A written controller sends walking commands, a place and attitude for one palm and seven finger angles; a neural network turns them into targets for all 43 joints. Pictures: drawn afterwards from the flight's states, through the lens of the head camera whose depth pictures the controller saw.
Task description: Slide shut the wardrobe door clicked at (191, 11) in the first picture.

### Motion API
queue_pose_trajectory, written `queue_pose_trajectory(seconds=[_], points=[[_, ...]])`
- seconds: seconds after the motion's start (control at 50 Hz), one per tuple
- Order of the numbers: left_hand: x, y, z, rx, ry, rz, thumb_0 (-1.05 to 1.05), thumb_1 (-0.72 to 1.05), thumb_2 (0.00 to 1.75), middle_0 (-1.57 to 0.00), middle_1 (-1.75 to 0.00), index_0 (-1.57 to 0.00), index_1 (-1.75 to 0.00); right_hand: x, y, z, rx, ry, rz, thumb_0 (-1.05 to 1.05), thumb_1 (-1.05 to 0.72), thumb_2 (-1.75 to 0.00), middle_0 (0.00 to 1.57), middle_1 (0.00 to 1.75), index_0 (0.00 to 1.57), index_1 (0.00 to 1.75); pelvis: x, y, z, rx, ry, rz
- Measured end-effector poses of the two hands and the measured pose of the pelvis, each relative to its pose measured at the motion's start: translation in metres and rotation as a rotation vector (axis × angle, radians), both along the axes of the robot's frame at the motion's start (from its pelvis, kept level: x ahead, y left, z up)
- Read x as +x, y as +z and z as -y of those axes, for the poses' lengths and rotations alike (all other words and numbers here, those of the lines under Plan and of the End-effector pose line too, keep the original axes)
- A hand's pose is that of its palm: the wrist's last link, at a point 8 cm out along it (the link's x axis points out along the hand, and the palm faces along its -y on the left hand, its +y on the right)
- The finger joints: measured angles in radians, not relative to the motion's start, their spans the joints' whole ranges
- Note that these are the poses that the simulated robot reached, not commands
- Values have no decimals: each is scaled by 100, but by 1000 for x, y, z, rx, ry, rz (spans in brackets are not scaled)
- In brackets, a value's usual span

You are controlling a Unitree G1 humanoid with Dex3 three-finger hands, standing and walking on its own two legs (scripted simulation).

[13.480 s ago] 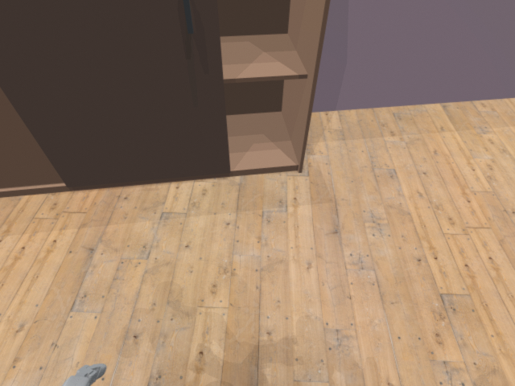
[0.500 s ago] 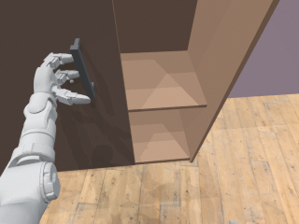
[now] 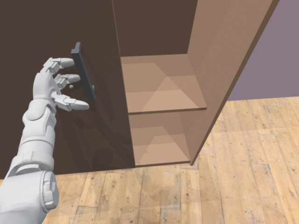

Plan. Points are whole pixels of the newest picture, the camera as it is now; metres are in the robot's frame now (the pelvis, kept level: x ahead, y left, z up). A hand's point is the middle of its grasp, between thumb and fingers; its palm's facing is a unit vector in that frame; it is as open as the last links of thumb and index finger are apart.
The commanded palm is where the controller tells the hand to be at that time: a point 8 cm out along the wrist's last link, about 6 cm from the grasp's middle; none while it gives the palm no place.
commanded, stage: slide the fingers in behind the handle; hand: left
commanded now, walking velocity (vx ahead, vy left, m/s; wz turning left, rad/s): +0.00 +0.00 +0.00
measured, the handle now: (85, 73) +0.50 +0.17 +0.13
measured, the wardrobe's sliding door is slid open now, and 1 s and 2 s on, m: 0.38 0.38 0.38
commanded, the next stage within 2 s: grip the handle and tug to test in 1.34 s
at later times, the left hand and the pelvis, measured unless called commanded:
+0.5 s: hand (82, 87) +0.45 +0.17 +0.13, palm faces +0.06 -1.00 +0.01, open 14.0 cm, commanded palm +0.41 +0.22 +0.13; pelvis +0.00 +0.01 +0.00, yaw +0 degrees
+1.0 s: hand (91, 86) +0.44 +0.14 +0.13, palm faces +0.08 -1.00 -0.02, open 14.1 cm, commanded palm +0.41 +0.20 +0.13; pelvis -0.01 +0.00 +0.00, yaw +0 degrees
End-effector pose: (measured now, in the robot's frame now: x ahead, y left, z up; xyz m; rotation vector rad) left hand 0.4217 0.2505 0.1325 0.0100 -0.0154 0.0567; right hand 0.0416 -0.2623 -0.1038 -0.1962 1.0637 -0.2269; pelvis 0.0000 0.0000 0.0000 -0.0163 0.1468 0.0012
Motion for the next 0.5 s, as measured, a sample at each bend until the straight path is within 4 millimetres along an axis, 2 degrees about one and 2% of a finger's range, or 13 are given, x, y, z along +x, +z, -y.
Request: queue_pose_trajectory(seconds=[0.16, 0.24, 0.36, 0.5], points=[[0, -6, 5, -7, 9, -31, -1, -50, 30, -30, -120, -30, -120, 23, 2, -13, 13, 34, 55, 1, -90, -90, 20, 30, 20, 30, 0, 0, -5, -2, 9, 9], [2, -3, 10, -4, 6, -9, -1, -50, 30, -30, -120, -30, -120, 29, 1, -18, 20, 47, 67, 1, -90, -90, 20, 30, 20, 30, 0, 0, -8, -2, 9, 8], [5, 2, 19, -9, -3, 3, -1, -50, 30, -30, -120, -29, -120, 30, -1, -23, 34, 48, 67, 1, -90, -90, 20, 30, 20, 30, 3, 0, -10, -1, 7, 9], [3, -5, 26, -19, 8, -24, -1, -50, 30, -30, -120, -30, -120, 23, -3, -24, 44, 38, 51, 1, -90, -90, 20, 30, 20, 30, 3, 0, -11, 1, 2, 15]])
